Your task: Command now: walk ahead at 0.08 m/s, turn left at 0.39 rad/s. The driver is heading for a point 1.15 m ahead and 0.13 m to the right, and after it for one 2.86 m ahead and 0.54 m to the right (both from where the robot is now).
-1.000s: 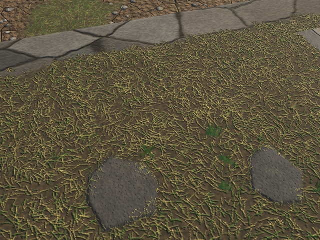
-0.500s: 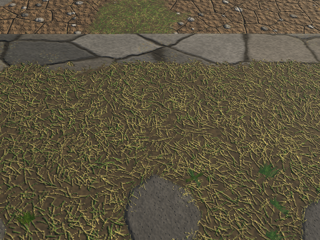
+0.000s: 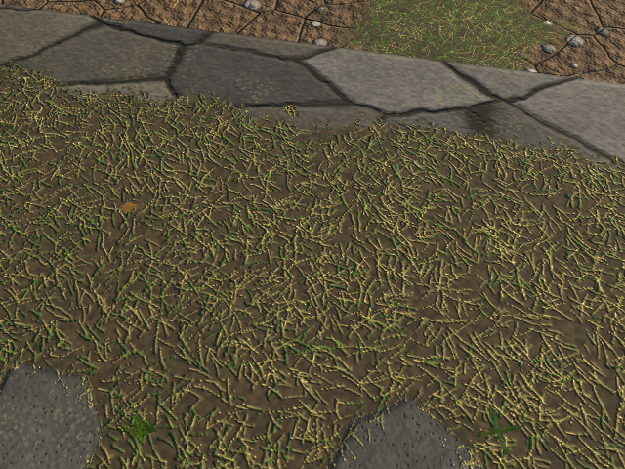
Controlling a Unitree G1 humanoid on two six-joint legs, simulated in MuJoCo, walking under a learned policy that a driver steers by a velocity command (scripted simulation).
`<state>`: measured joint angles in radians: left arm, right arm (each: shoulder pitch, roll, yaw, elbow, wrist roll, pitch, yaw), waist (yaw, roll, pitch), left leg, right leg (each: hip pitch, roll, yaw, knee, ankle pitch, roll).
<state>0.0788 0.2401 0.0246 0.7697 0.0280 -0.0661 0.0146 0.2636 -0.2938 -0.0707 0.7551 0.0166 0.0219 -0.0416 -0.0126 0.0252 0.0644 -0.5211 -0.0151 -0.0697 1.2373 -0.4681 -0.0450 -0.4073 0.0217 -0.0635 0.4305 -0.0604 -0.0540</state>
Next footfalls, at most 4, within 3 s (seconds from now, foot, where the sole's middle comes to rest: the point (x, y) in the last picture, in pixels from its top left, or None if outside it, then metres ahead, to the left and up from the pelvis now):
0.22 left None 0.09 0.14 -0.77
0.48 right None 0.09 -0.11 -0.77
1.66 left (255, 454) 0.46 0.15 -0.77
2.22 right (361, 319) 0.77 -0.08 -0.77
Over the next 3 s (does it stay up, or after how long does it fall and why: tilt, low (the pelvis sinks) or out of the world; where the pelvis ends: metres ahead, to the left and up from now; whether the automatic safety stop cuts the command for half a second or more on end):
stays up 1.02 0.06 0.01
